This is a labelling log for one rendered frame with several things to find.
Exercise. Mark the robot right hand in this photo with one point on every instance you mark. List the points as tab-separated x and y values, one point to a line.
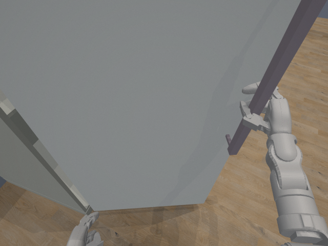
277	112

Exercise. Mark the fridge door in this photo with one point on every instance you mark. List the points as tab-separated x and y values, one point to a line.
134	98

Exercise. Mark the right robot forearm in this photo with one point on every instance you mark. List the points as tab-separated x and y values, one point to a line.
299	218

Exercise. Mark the robot left hand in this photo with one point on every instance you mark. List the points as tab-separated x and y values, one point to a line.
80	235

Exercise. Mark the handle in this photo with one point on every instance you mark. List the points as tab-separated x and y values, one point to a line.
301	23

